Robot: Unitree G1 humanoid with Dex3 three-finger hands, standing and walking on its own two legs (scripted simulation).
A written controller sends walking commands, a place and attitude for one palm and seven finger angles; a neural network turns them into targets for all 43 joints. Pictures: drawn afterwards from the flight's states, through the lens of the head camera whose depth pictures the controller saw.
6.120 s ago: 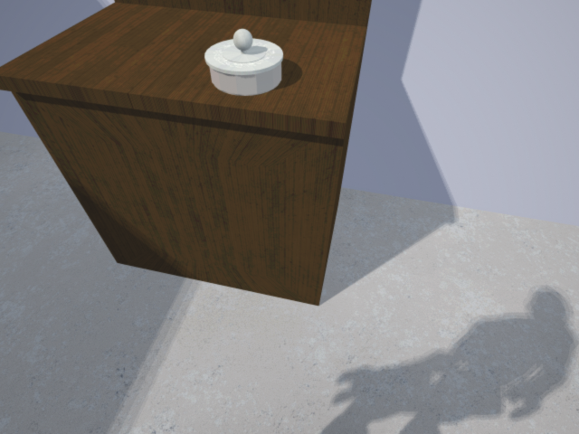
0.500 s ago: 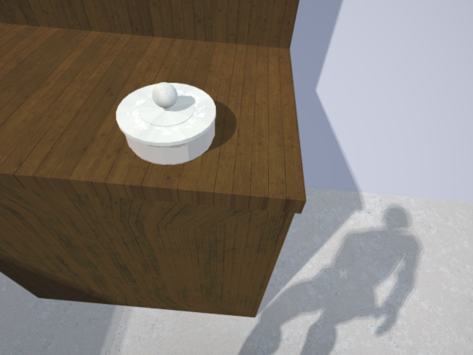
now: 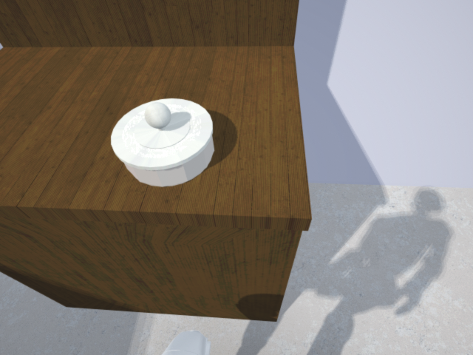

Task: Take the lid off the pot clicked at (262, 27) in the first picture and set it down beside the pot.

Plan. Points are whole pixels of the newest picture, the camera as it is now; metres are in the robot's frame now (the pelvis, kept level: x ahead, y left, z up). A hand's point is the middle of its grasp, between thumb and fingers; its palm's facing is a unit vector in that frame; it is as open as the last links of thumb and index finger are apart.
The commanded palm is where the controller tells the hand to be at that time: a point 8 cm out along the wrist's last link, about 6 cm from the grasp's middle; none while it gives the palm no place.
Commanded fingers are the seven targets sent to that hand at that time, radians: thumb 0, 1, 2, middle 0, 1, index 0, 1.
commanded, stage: shuffle to correct the standing spot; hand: left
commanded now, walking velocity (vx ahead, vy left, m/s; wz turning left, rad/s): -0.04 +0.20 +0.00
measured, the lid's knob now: (157, 115) +0.46 +0.17 +0.16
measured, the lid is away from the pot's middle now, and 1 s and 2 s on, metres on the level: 0.00 0.00 0.00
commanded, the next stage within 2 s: come to a stop and stand still in 0.02 s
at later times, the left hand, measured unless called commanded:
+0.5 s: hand out of the picture +0.03 +0.27 -0.18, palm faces +0.03 -0.98 -0.19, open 7.4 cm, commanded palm none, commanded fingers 0.00 0.90 0.90 -0.20 -0.30 -0.20 -0.30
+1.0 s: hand out of the picture -0.01 +0.20 -0.18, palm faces +0.04 -0.98 -0.17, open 7.3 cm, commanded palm none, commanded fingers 0.00 0.90 0.90 -0.20 -0.30 -0.20 -0.30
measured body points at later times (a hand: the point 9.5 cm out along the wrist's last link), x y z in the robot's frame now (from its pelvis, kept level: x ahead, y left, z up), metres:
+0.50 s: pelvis -0.01 +0.08 +0.00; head +0.01 +0.10 +0.45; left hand +0.03 +0.32 -0.16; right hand +0.06 -0.15 -0.14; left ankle +0.03 +0.20 -0.74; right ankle -0.06 -0.04 -0.69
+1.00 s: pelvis -0.03 +0.03 +0.00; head -0.03 +0.04 +0.45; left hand -0.01 +0.25 -0.17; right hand -0.04 -0.19 -0.16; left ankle -0.02 +0.16 -0.74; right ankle -0.07 -0.03 -0.74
